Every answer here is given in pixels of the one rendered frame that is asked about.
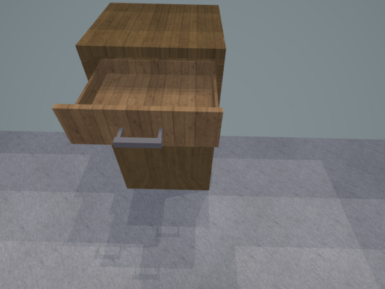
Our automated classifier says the drawer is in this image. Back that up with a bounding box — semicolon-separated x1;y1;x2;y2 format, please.
52;59;223;148

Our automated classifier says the cabinet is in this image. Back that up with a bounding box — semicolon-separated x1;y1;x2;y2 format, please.
75;2;226;190

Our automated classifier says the handle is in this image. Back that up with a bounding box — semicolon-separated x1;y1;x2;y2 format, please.
113;128;163;148

